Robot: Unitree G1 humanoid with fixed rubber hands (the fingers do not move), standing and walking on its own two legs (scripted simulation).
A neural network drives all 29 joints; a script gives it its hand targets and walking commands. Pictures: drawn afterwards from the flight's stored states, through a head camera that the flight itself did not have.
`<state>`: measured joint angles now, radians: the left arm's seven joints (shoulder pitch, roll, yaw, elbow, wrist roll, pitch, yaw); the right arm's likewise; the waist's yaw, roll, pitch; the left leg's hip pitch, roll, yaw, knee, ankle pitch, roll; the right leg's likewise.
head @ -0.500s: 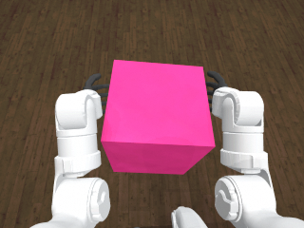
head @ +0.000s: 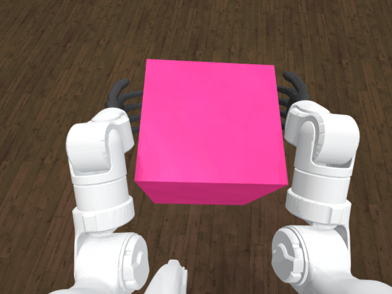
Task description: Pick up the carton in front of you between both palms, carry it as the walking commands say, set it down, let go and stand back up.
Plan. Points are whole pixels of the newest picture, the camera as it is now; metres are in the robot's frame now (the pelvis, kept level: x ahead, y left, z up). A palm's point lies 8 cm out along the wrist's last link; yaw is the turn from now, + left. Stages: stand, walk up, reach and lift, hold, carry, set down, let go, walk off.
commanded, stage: carry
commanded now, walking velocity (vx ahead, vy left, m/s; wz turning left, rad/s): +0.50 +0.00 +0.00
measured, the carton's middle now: (204, 145) +0.40 +0.04 +0.06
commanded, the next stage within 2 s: none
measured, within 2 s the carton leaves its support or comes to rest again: neither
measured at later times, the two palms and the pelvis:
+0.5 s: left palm out of the picture +0.71 +0.13 +0.19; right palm out of the picture +0.70 -0.16 +0.20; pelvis +0.32 +0.02 +0.02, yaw -2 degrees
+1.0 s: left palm out of the picture +1.01 +0.15 +0.21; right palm out of the picture +1.01 -0.13 +0.23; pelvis +0.62 +0.02 +0.04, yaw -1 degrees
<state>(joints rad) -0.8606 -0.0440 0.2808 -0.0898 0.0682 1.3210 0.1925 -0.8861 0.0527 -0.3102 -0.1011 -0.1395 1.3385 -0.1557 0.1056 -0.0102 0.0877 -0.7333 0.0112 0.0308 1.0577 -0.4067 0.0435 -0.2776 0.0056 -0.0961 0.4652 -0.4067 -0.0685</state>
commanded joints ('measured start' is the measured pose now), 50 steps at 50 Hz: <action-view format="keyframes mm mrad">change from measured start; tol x32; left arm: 1 -768 -1029 -676 17 -510 24 -334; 50 -918 -1039 -529 126 -447 22 -311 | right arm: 1 -577 909 629 116 351 -2 202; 50 -647 1079 513 367 476 3 269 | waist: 1 -31 -135 -554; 8 -210 313 -712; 45 -57 -162 -559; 50 -199 276 -713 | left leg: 1 59 -31 84 -269 110 -10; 5 570 -117 222 -518 235 45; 8 1058 329 -721 -701 319 284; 26 713 146 57 -370 907 50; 29 13 -93 -22 261 -115 -26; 39 -120 39 -5 28 -12 -8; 47 663 -86 192 -521 211 45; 50 1095 342 -688 -650 330 299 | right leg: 1 418 -197 165 -33 730 -133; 5 223 -160 -17 228 947 -29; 8 -404 92 84 887 -98 46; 10 -527 7 134 1004 -67 13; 20 -486 -33 38 452 64 40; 26 95 93 -136 46 215 -16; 29 622 -334 753 -80 325 -265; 46 284 -168 24 163 884 -52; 50 -512 58 115 937 -126 36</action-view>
